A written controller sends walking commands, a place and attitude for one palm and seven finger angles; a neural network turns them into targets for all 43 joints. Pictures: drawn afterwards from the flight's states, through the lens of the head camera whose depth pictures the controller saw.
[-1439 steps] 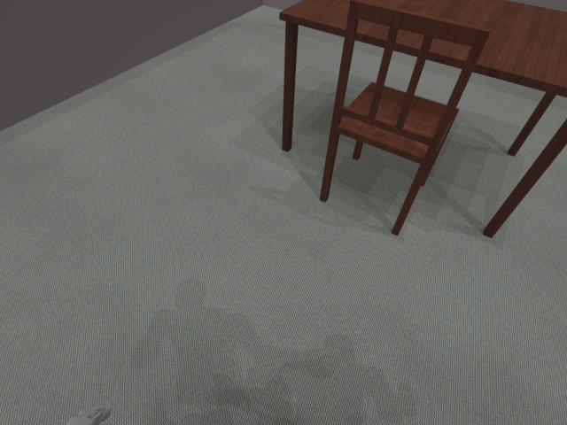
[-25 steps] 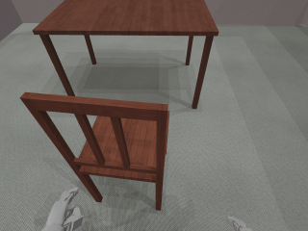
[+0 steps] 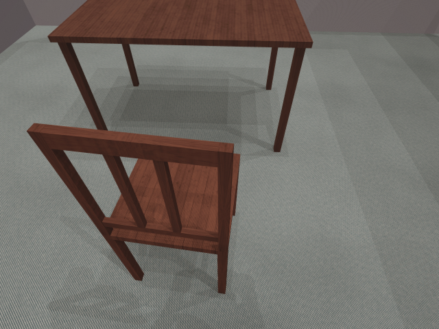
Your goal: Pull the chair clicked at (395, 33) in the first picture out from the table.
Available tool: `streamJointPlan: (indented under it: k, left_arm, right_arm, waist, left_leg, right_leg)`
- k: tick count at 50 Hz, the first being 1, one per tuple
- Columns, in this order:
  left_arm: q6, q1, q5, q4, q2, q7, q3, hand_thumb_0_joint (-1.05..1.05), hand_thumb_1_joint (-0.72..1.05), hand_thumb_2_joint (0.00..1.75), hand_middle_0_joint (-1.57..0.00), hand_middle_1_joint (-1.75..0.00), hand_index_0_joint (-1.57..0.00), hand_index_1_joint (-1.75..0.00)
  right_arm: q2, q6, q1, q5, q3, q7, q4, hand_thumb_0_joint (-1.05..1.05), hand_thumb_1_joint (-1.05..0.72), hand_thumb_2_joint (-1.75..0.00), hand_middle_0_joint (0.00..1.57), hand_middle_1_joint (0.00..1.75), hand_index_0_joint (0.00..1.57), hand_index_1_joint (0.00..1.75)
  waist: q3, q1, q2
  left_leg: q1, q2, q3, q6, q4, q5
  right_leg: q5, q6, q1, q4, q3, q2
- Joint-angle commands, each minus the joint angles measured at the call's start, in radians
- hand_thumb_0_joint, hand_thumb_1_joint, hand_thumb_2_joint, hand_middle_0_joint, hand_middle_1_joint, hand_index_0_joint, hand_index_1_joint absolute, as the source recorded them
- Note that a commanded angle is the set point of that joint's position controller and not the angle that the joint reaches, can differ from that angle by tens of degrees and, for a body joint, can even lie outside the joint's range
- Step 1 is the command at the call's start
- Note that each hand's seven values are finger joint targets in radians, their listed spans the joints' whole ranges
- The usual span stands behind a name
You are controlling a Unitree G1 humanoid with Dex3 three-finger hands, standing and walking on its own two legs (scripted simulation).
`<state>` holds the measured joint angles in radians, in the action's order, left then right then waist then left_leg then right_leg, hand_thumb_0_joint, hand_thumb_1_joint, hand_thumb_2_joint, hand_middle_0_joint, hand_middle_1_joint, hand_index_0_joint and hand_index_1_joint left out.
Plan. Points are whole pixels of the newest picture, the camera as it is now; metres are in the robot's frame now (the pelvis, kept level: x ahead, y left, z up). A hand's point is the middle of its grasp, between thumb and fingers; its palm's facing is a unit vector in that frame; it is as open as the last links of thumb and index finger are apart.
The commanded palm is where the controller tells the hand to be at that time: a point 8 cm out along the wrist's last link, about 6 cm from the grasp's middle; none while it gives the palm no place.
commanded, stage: let the arm hang, fingers relaxed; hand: left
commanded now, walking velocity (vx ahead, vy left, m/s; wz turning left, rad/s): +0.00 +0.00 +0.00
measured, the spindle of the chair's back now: (128, 194) +0.43 +0.26 -0.08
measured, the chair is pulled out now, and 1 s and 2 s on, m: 0.63 0.63 0.63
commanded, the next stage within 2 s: look to check the result in 0.42 s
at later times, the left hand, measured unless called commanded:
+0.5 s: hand out of the picture -0.01 +0.15 -0.17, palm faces +0.04 -0.98 -0.18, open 7.4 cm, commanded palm none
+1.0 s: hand out of the picture -0.01 +0.15 -0.17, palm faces +0.04 -0.98 -0.18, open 7.4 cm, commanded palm none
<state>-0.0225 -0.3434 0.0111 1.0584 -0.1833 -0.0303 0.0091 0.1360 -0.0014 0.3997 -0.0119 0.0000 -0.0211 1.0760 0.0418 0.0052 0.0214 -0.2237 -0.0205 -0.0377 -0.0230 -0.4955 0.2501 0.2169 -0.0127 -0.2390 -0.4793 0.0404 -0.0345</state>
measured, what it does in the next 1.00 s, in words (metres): stands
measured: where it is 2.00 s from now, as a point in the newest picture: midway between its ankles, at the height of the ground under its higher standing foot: outside the picture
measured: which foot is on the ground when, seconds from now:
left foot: down 0.00-1.00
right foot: down 0.00-1.00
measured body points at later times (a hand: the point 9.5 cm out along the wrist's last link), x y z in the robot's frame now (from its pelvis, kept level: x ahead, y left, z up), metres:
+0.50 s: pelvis +0.00 -0.01 +0.00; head +0.01 -0.02 +0.45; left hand -0.01 +0.20 -0.16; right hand -0.03 -0.21 -0.16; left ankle +0.01 +0.14 -0.74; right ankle +0.03 -0.13 -0.74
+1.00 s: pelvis +0.00 -0.01 +0.00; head +0.01 -0.02 +0.45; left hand -0.01 +0.20 -0.16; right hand -0.03 -0.21 -0.16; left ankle +0.01 +0.14 -0.74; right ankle +0.03 -0.13 -0.74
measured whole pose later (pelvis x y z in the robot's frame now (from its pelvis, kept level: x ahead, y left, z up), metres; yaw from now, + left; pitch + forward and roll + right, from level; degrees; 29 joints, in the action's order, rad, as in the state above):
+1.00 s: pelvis +0.00 -0.01 +0.00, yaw +0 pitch -1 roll +0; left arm -0.01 -0.31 0.01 1.06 -0.13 -0.04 0.00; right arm 0.09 0.01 0.36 -0.01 -0.01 -0.03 1.08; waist 0.04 0.00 0.01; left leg -0.22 -0.03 -0.05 -0.04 -0.49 0.24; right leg 0.22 0.01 -0.24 -0.49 0.05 -0.02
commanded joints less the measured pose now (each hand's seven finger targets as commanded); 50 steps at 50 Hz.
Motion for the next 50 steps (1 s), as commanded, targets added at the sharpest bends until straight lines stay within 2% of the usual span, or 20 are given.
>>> streamJointPlan:
  k: [1,5,6,7,10,11,14,16,19,21,25,26,30,35,36,39,42,45,46,50]
  left_arm:
    - [0.019,-0.035,-0.003,-0.03,-0.07,-0.003,-0.017,0.0,0.9,0.9,-0.2,-0.3,-0.2,-0.3]
    - [0.021,-0.049,-0.001,-0.027,-0.059,-0.005,-0.024,0.0,0.9,0.9,-0.2,-0.3,-0.2,-0.3]
    - [0.019,-0.046,-0.001,-0.025,-0.055,-0.006,-0.02,0.0,0.9,0.9,-0.2,-0.3,-0.2,-0.3]
    - [0.021,-0.055,0.001,-0.025,-0.054,-0.007,-0.023,0.0,0.9,0.9,-0.2,-0.3,-0.2,-0.3]
    - [0.023,-0.056,0.0,-0.025,-0.044,-0.007,-0.027,0.0,0.9,0.9,-0.2,-0.3,-0.2,-0.3]
    - [0.022,-0.052,0.0,-0.02,-0.038,-0.007,-0.024,0.0,0.9,0.9,-0.2,-0.3,-0.2,-0.3]
    - [0.025,-0.058,0.001,-0.025,-0.037,-0.007,-0.027,0.0,0.9,0.9,-0.2,-0.3,-0.2,-0.3]
    - [0.023,-0.052,0.001,-0.024,-0.03,-0.007,-0.026,0.0,0.9,0.9,-0.2,-0.3,-0.2,-0.3]
    - [0.026,-0.057,0.0,-0.026,-0.034,-0.007,-0.03,0.0,0.9,0.9,-0.2,-0.3,-0.2,-0.3]
    - [0.025,-0.049,0.0,-0.026,-0.034,-0.006,-0.029,0.0,0.9,0.9,-0.2,-0.3,-0.2,-0.3]
    - [0.027,-0.053,-0.002,-0.029,-0.036,-0.006,-0.032,0.0,0.9,0.9,-0.2,-0.3,-0.2,-0.3]
    - [0.026,-0.048,-0.001,-0.025,-0.032,-0.006,-0.028,0.0,0.9,0.9,-0.2,-0.3,-0.2,-0.3]
    - [0.029,-0.05,-0.003,-0.028,-0.035,-0.006,-0.032,0.0,0.9,0.9,-0.2,-0.3,-0.2,-0.3]
    - [0.026,-0.047,-0.003,-0.024,-0.036,-0.006,-0.03,0.0,0.9,0.9,-0.2,-0.3,-0.2,-0.3]
    - [0.024,-0.039,-0.002,-0.02,-0.033,-0.006,-0.028,0.0,0.9,0.9,-0.2,-0.3,-0.2,-0.3]
    - [0.025,-0.042,-0.002,-0.024,-0.039,-0.006,-0.031,0.0,0.9,0.9,-0.2,-0.3,-0.2,-0.3]
    - [0.024,-0.044,-0.002,-0.025,-0.037,-0.006,-0.03,0.0,0.9,0.9,-0.2,-0.3,-0.2,-0.3]
    - [0.026,-0.044,-0.003,-0.025,-0.036,-0.006,-0.032,0.0,0.9,0.9,-0.2,-0.3,-0.2,-0.3]
    - [0.023,-0.034,-0.002,-0.024,-0.029,-0.006,-0.03,0.0,0.9,0.9,-0.2,-0.3,-0.2,-0.3]
    - [0.026,-0.047,-0.002,-0.024,-0.029,-0.006,-0.032,0.0,0.9,0.9,-0.2,-0.3,-0.2,-0.3]
  right_arm:
    - [0.08,0.015,0.065,0.0,-0.017,-0.009,-0.02,0.0,-0.9,-0.9,0.2,0.3,0.2,0.3]
    - [0.065,0.017,0.079,-0.001,-0.017,-0.008,-0.016,0.0,-0.9,-0.9,0.2,0.3,0.2,0.3]
    - [0.057,0.014,0.06,-0.001,-0.019,-0.01,-0.012,0.0,-0.9,-0.9,0.2,0.3,0.2,0.3]
    - [0.053,0.016,0.067,-0.001,-0.017,-0.009,-0.016,0.0,-0.9,-0.9,0.2,0.3,0.2,0.3]
    - [0.044,0.017,0.069,-0.002,-0.018,-0.01,-0.016,0.0,-0.9,-0.9,0.2,0.3,0.2,0.3]
    - [0.042,0.014,0.057,-0.001,-0.019,-0.013,-0.013,0.0,-0.9,-0.9,0.2,0.3,0.2,0.3]
    - [0.039,0.02,0.066,-0.001,-0.018,-0.012,-0.017,0.0,-0.9,-0.9,0.2,0.3,0.2,0.3]
    - [0.034,0.016,0.055,-0.001,-0.019,-0.015,-0.016,0.0,-0.9,-0.9,0.2,0.3,0.2,0.3]
    - [0.035,0.017,0.069,-0.002,-0.019,-0.013,-0.017,0.0,-0.9,-0.9,0.2,0.3,0.2,0.3]
    - [0.03,0.014,0.058,-0.001,-0.019,-0.014,-0.013,0.0,-0.9,-0.9,0.2,0.3,0.2,0.3]
    - [0.035,0.019,0.07,-0.002,-0.017,-0.014,-0.015,0.0,-0.9,-0.9,0.2,0.3,0.2,0.3]
    - [0.034,0.017,0.054,0.0,-0.017,-0.016,-0.012,0.0,-0.9,-0.9,0.2,0.3,0.2,0.3]
    - [0.039,0.022,0.07,0.0,-0.016,-0.016,-0.011,0.0,-0.9,-0.9,0.2,0.3,0.2,0.3]
    - [0.038,0.018,0.062,0.0,-0.016,-0.017,-0.009,0.0,-0.9,-0.9,0.2,0.3,0.2,0.3]
    - [0.032,0.015,0.055,0.0,-0.017,-0.018,-0.005,0.0,-0.9,-0.9,0.2,0.3,0.2,0.3]
    - [0.037,0.014,0.072,-0.002,-0.018,-0.015,-0.008,0.0,-0.9,-0.9,0.2,0.3,0.2,0.3]
    - [0.033,0.015,0.063,-0.002,-0.018,-0.016,-0.007,0.0,-0.9,-0.9,0.2,0.3,0.2,0.3]
    - [0.038,0.019,0.067,-0.001,-0.018,-0.016,-0.008,0.0,-0.9,-0.9,0.2,0.3,0.2,0.3]
    - [0.032,0.016,0.055,-0.001,-0.019,-0.018,-0.006,0.0,-0.9,-0.9,0.2,0.3,0.2,0.3]
    - [0.038,0.021,0.063,-0.001,-0.019,-0.018,-0.011,0.0,-0.9,-0.9,0.2,0.3,0.2,0.3]
  waist:
    - [0.084,-0.005,-0.004]
    - [0.05,-0.005,-0.045]
    - [0.104,-0.009,0.0]
    - [0.076,-0.007,0.008]
    - [0.05,-0.007,-0.028]
    - [0.096,-0.007,0.003]
    - [0.041,-0.007,-0.01]
    - [0.089,-0.008,0.004]
    - [0.04,-0.004,-0.038]
    - [0.083,-0.006,-0.004]
    - [0.025,-0.006,-0.03]
    - [0.072,-0.009,-0.009]
    - [0.017,-0.007,-0.019]
    - [0.039,-0.009,-0.018]
    - [0.087,-0.009,0.009]
    - [0.049,-0.005,-0.041]
    - [0.067,-0.009,0.01]
    - [0.026,-0.007,-0.022]
    - [0.086,-0.009,-0.003]
    - [0.028,-0.009,-0.009]
  left_leg:
    - [-0.083,-0.057,-0.056,0.068,0.134,0.024]
    - [-0.078,-0.047,-0.049,0.065,0.125,0.045]
    - [-0.092,-0.048,-0.048,0.066,0.133,0.058]
    - [-0.086,-0.049,-0.049,0.065,0.13,0.051]
    - [-0.073,-0.044,-0.043,0.063,0.118,0.04]
    - [-0.085,-0.047,-0.043,0.064,0.127,0.045]
    - [-0.07,-0.049,-0.046,0.063,0.119,0.024]
    - [-0.083,-0.05,-0.045,0.064,0.127,0.037]
    - [-0.059,-0.043,-0.037,0.06,0.106,0.015]
    - [-0.073,-0.043,-0.037,0.06,0.114,0.016]
    - [-0.053,-0.045,-0.037,0.057,0.101,-0.016]
    - [-0.063,-0.047,-0.04,0.06,0.11,-0.02]
    - [-0.048,-0.051,-0.041,0.056,0.101,-0.063]
    - [-0.053,-0.048,-0.039,0.055,0.104,-0.036]
    - [-0.071,-0.049,-0.043,0.057,0.116,-0.018]
    - [-0.063,-0.042,-0.038,0.054,0.105,-0.001]
    - [-0.073,-0.048,-0.044,0.056,0.115,0.0]
    - [-0.054,-0.048,-0.046,0.057,0.112,-0.016]
    - [-0.08,-0.053,-0.049,0.059,0.126,-0.003]
    - [-0.06,-0.053,-0.052,0.059,0.12,-0.014]
  right_leg:
    - [0.056,0.066,-0.029,0.117,-0.073,-0.052]
    - [0.08,0.063,-0.021,0.112,-0.075,-0.057]
    - [0.09,0.067,-0.051,0.124,-0.075,-0.051]
    - [0.079,0.065,-0.037,0.116,-0.079,-0.054]
    - [0.075,0.064,-0.03,0.114,-0.077,-0.057]
    - [0.077,0.067,-0.053,0.122,-0.077,-0.049]
    - [0.05,0.064,-0.022,0.109,-0.076,-0.056]
    - [0.063,0.068,-0.046,0.121,-0.076,-0.049]
    - [0.068,0.068,-0.03,0.12,-0.085,-0.059]
    - [0.073,0.07,-0.044,0.131,-0.081,-0.055]
    - [0.052,0.069,-0.013,0.117,-0.078,-0.062]
    - [0.044,0.071,-0.034,0.125,-0.073,-0.058]
    - [-0.001,0.069,0.007,0.105,-0.07,-0.062]
    - [0.025,0.07,-0.004,0.115,-0.072,-0.063]
    - [0.04,0.073,-0.025,0.126,-0.073,-0.055]
    - [0.069,0.071,-0.013,0.125,-0.079,-0.061]
    - [0.059,0.07,-0.02,0.122,-0.074,-0.057]
    - [0.04,0.069,-0.001,0.11,-0.072,-0.058]
    - [0.043,0.071,-0.022,0.119,-0.066,-0.05]
    - [0.024,0.068,0.004,0.105,-0.068,-0.055]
